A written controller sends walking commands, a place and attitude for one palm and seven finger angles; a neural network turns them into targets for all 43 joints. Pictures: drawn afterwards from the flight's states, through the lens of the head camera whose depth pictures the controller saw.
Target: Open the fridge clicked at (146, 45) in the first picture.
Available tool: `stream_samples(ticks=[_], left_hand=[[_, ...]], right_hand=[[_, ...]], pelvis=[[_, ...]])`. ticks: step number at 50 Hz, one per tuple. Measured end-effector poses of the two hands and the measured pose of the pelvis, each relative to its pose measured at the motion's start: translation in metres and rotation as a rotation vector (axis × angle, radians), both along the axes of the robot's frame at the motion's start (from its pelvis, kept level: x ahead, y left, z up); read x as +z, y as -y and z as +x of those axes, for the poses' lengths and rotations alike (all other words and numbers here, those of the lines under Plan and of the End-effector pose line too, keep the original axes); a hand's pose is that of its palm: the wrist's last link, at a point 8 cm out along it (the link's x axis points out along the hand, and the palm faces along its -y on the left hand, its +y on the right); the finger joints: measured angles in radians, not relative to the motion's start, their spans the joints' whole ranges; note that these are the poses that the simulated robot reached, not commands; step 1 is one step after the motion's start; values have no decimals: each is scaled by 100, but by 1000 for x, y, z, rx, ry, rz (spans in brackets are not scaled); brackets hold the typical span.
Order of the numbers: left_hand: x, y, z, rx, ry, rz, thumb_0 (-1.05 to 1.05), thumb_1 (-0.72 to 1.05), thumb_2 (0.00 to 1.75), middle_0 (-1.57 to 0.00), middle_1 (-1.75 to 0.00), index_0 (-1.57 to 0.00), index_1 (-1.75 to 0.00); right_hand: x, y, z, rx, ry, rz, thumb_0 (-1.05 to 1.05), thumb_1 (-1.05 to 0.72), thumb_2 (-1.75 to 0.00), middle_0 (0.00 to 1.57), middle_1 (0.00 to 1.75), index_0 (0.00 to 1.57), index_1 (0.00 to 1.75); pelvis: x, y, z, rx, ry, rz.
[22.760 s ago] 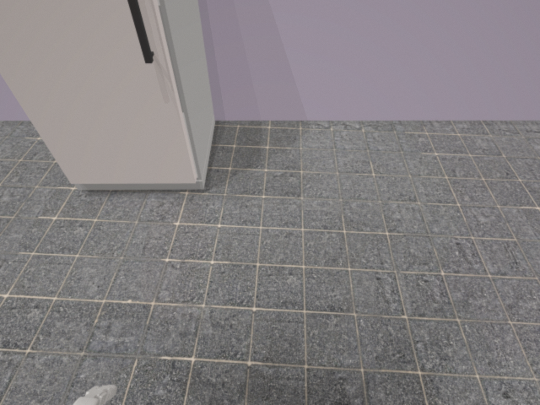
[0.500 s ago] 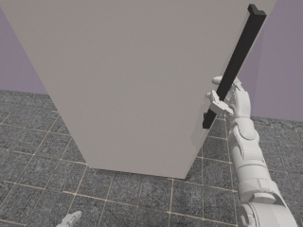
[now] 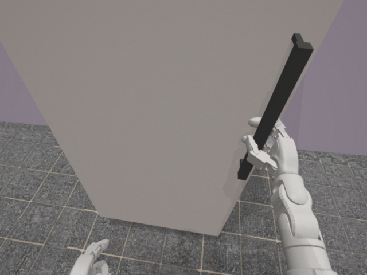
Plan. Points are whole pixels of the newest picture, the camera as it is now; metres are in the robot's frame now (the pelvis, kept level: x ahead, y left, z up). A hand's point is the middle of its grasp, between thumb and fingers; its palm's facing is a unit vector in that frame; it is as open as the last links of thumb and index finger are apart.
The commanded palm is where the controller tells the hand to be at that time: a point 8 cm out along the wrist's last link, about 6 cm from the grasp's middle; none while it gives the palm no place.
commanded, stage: walk backward, drawing the door open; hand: right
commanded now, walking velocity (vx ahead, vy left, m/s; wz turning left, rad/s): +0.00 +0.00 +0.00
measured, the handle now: (262, 123) +0.41 -0.12 +0.15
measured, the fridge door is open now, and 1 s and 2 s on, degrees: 4 33 61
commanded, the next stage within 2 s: none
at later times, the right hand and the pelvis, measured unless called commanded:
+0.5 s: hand (237, 222) +0.20 -0.06 +0.12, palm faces -0.03 +0.99 -0.15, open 6.3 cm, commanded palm +0.18 -0.11 +0.12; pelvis -0.05 +0.02 +0.01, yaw -4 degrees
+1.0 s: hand out of the picture +0.10 +0.01 +0.11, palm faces +0.17 +0.97 -0.20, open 6.6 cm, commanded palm +0.06 -0.03 +0.12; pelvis -0.15 +0.16 -0.01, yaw -15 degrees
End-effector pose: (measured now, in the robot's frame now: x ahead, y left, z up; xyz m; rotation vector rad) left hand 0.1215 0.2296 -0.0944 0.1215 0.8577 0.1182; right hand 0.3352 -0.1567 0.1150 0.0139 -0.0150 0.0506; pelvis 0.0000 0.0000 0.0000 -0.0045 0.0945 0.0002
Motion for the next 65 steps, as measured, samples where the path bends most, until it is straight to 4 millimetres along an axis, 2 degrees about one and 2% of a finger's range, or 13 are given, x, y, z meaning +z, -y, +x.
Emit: stream_samples(ticks=[4,7,12,17,25,34,41,48,52,55,58,62,65], left_hand=[[7,4,16,-11,36,-10,1,91,90,-20,-30,-20,-30],[9,6,31,-31,53,26,1,90,90,-20,-30,-20,-30],[13,13,50,-70,54,61,1,91,90,-20,-30,-20,-30],[23,23,54,-94,102,32,1,91,90,-20,-30,-20,-30],[22,20,23,-121,119,-28,1,90,90,-20,-30,-20,-30],[9,-32,-39,-79,52,0,1,90,90,-20,-30,-20,-30],[-10,-80,-73,-39,31,19,1,90,90,-20,-30,-20,-30],[-19,-115,-96,-88,52,46,1,91,90,-20,-30,-20,-30],[-21,-133,-105,-195,12,41,1,91,90,-20,-30,-20,-30],[-25,-146,-96,-310,-13,43,1,90,90,-20,-30,-20,-30],[-32,-162,-76,-398,5,66,1,90,90,-20,-30,-20,-30],[-20,-172,-49,-471,63,107,2,90,90,-20,-30,-20,-30],[-15,-173,-28,-534,155,112,1,90,90,-20,-30,-20,-30]], right_hand=[[1,-4,-32,17,-1,0,2,-73,-74,27,134,27,131],[4,-7,-51,42,34,-86,2,-69,-75,30,135,28,132],[5,-13,-80,52,53,-137,0,-64,-75,38,137,33,135],[6,-22,-107,46,48,-151,0,-63,-75,39,137,35,136],[7,-42,-150,-15,36,-164,0,-63,-74,38,136,34,137],[7,-69,-200,-62,36,-171,0,-65,-71,36,136,32,137],[7,-91,-233,-122,44,-193,-2,-65,-71,38,134,29,137],[4,-114,-261,-192,78,-202,-3,-63,-74,40,134,27,137],[3,-128,-278,-243,78,-220,-4,-64,-74,40,133,24,136],[3,-144,-293,-310,77,-216,-3,-64,-75,39,132,23,136],[0,-160,-309,-373,120,-216,-3,-63,-76,41,133,23,135],[-1,-181,-329,-400,133,-184,-2,-63,-77,42,136,24,133],[-6,-196,-341,-418,189,-180,-3,-63,-78,43,137,23,130]], pelvis=[[2,0,6,2,19,-1],[2,1,5,-27,41,9],[5,3,-5,-55,59,7],[6,0,-20,-54,76,-10],[7,-24,-51,-71,91,-23],[6,-61,-88,-98,98,-29],[-3,-97,-113,-122,111,-56],[-13,-138,-138,-199,130,-30],[-10,-176,-152,-325,150,-7],[-12,-209,-153,-430,124,3],[-22,-238,-161,-493,130,-15],[-20,-262,-167,-583,140,-28],[-32,-283,-170,-613,117,-12]])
